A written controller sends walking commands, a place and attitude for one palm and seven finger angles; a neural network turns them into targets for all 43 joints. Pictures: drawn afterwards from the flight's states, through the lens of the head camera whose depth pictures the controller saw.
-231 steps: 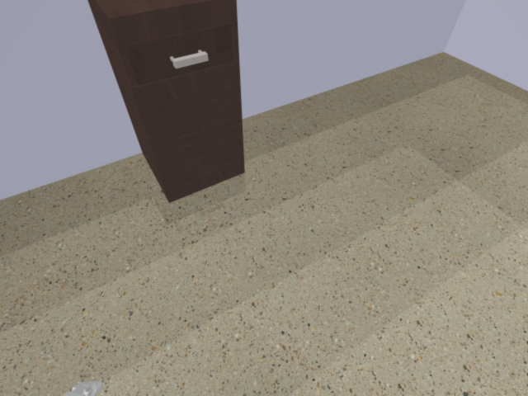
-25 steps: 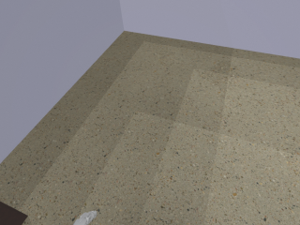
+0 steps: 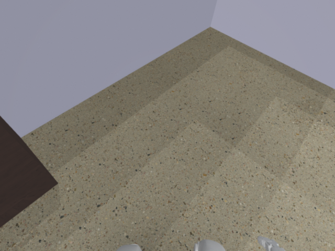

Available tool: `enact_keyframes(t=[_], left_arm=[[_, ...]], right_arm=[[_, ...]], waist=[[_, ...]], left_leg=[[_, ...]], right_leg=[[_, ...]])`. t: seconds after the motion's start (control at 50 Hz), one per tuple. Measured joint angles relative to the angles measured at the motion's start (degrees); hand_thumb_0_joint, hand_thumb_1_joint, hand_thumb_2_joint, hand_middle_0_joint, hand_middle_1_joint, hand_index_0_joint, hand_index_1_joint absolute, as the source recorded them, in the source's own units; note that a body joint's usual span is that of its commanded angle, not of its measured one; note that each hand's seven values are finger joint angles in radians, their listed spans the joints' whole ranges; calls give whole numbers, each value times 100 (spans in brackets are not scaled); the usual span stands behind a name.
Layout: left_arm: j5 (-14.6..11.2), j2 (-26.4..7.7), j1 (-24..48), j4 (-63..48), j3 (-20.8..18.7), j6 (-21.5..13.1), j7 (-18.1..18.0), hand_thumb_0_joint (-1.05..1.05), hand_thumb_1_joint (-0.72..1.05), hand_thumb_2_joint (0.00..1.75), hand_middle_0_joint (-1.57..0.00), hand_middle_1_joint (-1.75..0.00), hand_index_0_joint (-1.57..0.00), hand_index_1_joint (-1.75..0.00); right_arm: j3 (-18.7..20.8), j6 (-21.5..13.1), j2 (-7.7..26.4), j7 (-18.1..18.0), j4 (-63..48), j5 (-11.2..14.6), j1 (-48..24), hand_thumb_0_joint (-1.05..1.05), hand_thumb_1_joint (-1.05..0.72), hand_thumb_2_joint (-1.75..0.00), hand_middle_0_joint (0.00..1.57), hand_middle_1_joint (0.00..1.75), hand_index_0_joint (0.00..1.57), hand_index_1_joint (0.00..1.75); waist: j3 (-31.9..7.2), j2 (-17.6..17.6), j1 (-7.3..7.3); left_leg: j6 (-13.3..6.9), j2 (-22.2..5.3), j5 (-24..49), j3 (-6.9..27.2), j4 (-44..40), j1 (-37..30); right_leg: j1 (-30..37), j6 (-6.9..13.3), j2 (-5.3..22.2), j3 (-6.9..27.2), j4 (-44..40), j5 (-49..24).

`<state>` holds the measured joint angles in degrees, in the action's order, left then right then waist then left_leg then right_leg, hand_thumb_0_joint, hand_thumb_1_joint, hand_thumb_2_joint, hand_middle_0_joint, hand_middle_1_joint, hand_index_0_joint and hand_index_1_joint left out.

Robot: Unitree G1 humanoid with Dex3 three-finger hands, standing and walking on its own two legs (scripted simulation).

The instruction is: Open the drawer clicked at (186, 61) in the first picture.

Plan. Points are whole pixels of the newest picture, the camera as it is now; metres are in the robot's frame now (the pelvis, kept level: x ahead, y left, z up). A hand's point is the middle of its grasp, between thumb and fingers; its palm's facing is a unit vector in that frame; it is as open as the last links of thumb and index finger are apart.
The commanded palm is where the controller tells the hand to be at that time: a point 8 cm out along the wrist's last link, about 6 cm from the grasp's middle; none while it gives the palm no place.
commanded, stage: turn to face it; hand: left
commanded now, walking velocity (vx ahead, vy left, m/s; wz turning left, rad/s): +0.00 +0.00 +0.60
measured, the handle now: out of the picture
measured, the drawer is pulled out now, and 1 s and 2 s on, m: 0.00 0.00 0.00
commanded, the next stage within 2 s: take the last steps up to it in 1.30 s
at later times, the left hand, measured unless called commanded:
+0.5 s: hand out of the picture +0.03 +0.15 -0.14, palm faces +0.31 -0.91 -0.28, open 7.4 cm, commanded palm none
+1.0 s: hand out of the picture -0.09 +0.22 -0.16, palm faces +0.59 -0.75 -0.28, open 7.4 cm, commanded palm none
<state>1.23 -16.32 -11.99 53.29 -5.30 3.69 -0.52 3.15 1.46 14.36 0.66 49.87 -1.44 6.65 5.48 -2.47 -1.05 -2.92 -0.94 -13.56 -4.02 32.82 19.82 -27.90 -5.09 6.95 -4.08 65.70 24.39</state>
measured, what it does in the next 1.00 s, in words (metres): steps on the spot, turning left: right foot, then left foot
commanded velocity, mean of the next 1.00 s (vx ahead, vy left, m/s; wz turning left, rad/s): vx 0.00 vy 0.00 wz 0.56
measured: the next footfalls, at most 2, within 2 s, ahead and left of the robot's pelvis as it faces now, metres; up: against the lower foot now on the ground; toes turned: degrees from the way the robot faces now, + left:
right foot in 0.32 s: +0.05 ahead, -0.16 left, +0.00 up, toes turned +9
left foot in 0.74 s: -0.04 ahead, +0.09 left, +0.00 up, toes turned +34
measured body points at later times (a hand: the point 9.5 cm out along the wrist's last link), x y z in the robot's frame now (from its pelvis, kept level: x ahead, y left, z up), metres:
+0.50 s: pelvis +0.00 -0.06 +0.01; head +0.03 -0.08 +0.45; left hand +0.01 +0.20 -0.11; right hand +0.13 -0.30 -0.15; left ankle -0.05 +0.08 -0.64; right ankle +0.01 -0.16 -0.73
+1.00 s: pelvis -0.02 -0.02 +0.01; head +0.01 +0.02 +0.45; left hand -0.12 +0.26 -0.14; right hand +0.22 -0.16 -0.12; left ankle -0.08 +0.07 -0.73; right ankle +0.06 -0.15 -0.66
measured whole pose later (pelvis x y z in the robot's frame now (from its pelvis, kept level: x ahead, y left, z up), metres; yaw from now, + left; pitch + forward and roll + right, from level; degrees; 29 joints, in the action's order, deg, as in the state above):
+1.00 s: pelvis -0.02 -0.02 +0.01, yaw +35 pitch +1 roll +0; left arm 0.8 -16.3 -10.6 51.7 -4.5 3.3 -0.8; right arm 2.5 1.6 12.8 0.6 51.3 -1.3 7.8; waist 5.2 -1.6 -0.9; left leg -1.9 1.1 -14.4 0.1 27.5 13.6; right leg -27.1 -6.0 6.2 -2.1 60.0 23.9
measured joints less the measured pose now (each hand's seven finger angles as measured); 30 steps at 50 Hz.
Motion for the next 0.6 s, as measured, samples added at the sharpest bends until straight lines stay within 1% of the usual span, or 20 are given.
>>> enact_keyframes(t=[0.04,0.08,0.16,0.22,0.26,0.3,0.32,0.34,0.36,0.38,0.42,0.46,0.48,0.52,0.6], left_arm=[[0,13,22,-68,11,-29,15,1,91,90,-20,-29,-19,-30],[-6,40,51,-123,23,-40,11,1,91,90,-20,-29,-19,-30],[-29,124,157,-202,49,-42,-19,1,91,90,-20,-29,-19,-30],[-56,213,269,-280,91,-63,-42,1,90,90,-20,-29,-19,-30],[-83,286,334,-351,128,-100,-54,1,90,90,-20,-29,-19,-30],[-98,346,341,-447,173,-171,-59,1,90,90,-20,-29,-19,-30],[-76,392,328,-483,194,-225,-69,1,90,90,-20,-29,-19,-30],[-48,461,321,-497,232,-247,-78,1,90,90,-20,-29,-20,-30],[-36,510,290,-511,270,-255,-83,1,90,90,-20,-29,-20,-30],[-32,549,241,-520,293,-262,-89,1,90,90,-20,-29,-20,-30],[-28,606,142,-498,321,-259,-103,1,90,90,-21,-29,-20,-30],[-22,637,81,-447,344,-267,-106,1,90,90,-21,-29,-20,-30],[-19,645,59,-421,353,-274,-107,1,90,90,-21,-30,-20,-30],[-7,655,22,-377,362,-291,-106,1,90,90,-21,-30,-20,-30],[20,623,-57,-313,372,-305,-81,1,90,90,-21,-30,-20,-30]], right_arm=[[-25,17,-56,7,30,9,64,0,-90,-90,20,30,20,30],[-35,29,-117,19,54,11,130,0,-90,-90,20,30,20,30],[-23,59,-219,41,103,-2,246,0,-90,-90,20,30,20,30],[11,95,-246,50,147,-16,322,0,-90,-90,20,30,20,30],[46,133,-233,55,183,-20,374,0,-90,-90,20,30,20,30],[93,183,-204,62,210,-4,443,0,-90,-90,20,30,20,30],[128,210,-166,69,221,18,473,1,-90,-90,20,30,20,30],[175,242,-116,65,252,21,484,1,-90,-90,20,30,20,30],[207,278,-81,65,288,3,502,1,-90,-90,20,30,20,30],[231,312,-53,74,323,-14,517,1,-90,-90,20,30,20,30],[264,345,3,105,361,-25,534,1,-90,-90,20,30,20,30],[278,343,47,128,374,-23,547,1,-90,-90,20,30,20,30],[278,344,61,133,384,-21,554,1,-90,-90,20,30,20,30],[275,365,79,137,418,-15,550,1,-90,-90,20,30,20,30],[237,419,104,133,486,-2,435,1,-90,-90,20,30,20,30]], waist=[[-40,33,11],[-77,76,41],[-119,183,138],[-123,288,228],[-132,363,276],[-171,411,291],[-189,472,279],[-175,571,284],[-175,601,286],[-182,593,276],[-183,567,284],[-159,532,320],[-146,503,329],[-117,433,323],[-42,301,234]], left_leg=[[-21,76,165,107,-265,-64],[-22,144,287,223,-443,-96],[16,256,417,469,-570,-69],[83,328,453,677,-515,21],[149,387,464,826,-433,108],[240,475,434,964,-267,236],[280,489,276,1015,-48,352],[345,485,-218,1041,376,505],[391,502,-665,977,929,675],[429,504,-897,878,1526,836],[518,413,-892,682,2559,1077],[623,257,-727,545,3160,1172],[670,179,-685,498,3291,1164],[743,40,-708,421,3257,1059],[791,-137,-958,270,2570,689]], right_leg=[[-40,-32,-29,134,-128,-204],[6,-55,-66,227,-362,-255],[232,-59,-186,319,-979,-85],[502,-14,-331,339,-1613,67],[744,39,-441,335,-2157,29],[1123,109,-513,284,-3023,-344],[1244,251,-532,229,-3319,-453],[1254,390,-550,129,-3282,-497],[1281,486,-514,44,-3241,-510],[1338,542,-462,-20,-3263,-525],[1491,578,-372,-140,-3414,-586],[1622,577,-290,-284,-3548,-635],[1671,575,-246,-358,-3590,-643],[1741,566,-154,-504,-3634,-638],[1765,513,34,-780,-3580,-573]])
